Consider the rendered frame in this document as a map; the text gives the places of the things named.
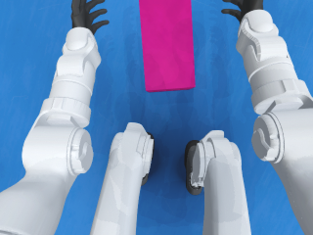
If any left robot forearm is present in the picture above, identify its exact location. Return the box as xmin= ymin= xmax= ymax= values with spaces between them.
xmin=22 ymin=27 xmax=102 ymax=166

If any right robot hand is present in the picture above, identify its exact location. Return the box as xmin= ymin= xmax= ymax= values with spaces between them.
xmin=221 ymin=0 xmax=264 ymax=24

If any robot right foot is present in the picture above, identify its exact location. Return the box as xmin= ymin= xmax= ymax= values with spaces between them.
xmin=184 ymin=140 xmax=202 ymax=196

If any carton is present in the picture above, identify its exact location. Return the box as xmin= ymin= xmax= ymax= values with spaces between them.
xmin=139 ymin=0 xmax=196 ymax=93

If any robot left upper arm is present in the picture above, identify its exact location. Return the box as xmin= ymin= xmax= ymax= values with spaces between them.
xmin=0 ymin=125 xmax=94 ymax=235

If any left robot hand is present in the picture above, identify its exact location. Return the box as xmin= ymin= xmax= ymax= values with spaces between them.
xmin=70 ymin=0 xmax=110 ymax=36

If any right robot forearm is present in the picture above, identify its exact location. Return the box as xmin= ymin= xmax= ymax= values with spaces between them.
xmin=236 ymin=10 xmax=313 ymax=115

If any robot left thigh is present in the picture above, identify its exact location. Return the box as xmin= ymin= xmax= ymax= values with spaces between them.
xmin=89 ymin=129 xmax=154 ymax=235

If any robot right upper arm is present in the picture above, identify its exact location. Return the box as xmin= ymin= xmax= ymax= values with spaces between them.
xmin=251 ymin=108 xmax=313 ymax=235

